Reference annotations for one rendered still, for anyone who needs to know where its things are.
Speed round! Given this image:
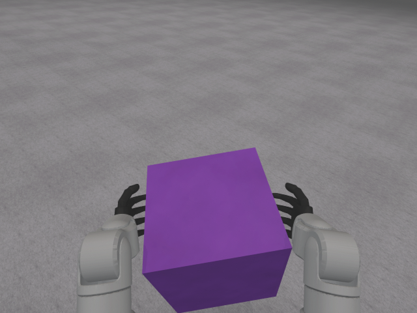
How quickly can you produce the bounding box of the robot right forearm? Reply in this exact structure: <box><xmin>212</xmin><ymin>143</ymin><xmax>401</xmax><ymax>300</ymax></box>
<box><xmin>292</xmin><ymin>213</ymin><xmax>361</xmax><ymax>313</ymax></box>

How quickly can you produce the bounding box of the left robot hand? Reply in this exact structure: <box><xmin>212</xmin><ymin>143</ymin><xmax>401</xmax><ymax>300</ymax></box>
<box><xmin>114</xmin><ymin>184</ymin><xmax>146</xmax><ymax>237</ymax></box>

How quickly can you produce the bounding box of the carton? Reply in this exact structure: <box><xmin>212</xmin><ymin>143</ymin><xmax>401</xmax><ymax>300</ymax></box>
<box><xmin>142</xmin><ymin>147</ymin><xmax>292</xmax><ymax>313</ymax></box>

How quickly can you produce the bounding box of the right robot hand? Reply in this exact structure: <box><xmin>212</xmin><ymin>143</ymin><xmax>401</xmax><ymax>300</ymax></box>
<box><xmin>272</xmin><ymin>183</ymin><xmax>313</xmax><ymax>239</ymax></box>

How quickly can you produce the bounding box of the robot left forearm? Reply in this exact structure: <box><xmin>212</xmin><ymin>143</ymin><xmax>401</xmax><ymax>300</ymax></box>
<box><xmin>76</xmin><ymin>214</ymin><xmax>139</xmax><ymax>313</ymax></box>

